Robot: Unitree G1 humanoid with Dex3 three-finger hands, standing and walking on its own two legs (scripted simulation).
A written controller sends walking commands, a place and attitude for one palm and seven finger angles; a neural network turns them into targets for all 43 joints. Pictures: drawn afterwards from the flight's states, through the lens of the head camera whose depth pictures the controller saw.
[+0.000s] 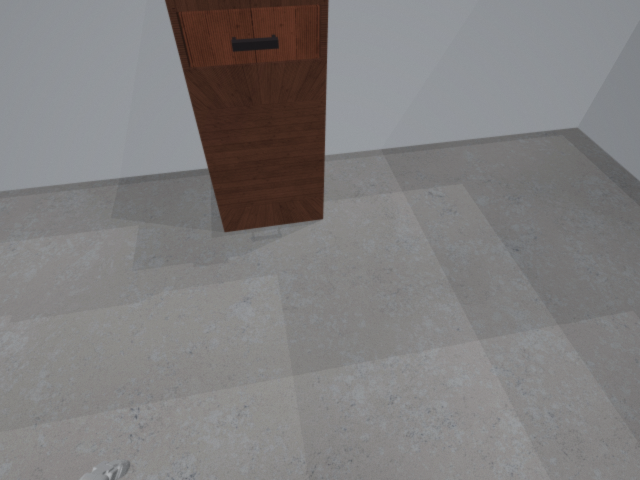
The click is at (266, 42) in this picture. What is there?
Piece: drawer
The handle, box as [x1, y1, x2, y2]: [231, 35, 278, 51]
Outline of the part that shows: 277,37 274,35 266,38 236,39 235,37 232,37 232,48 233,51 278,48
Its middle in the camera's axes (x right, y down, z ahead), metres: -0.19 -0.56 +1.10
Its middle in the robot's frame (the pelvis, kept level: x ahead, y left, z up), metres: +1.20 +0.25 +0.02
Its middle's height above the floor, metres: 0.79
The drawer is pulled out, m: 0.00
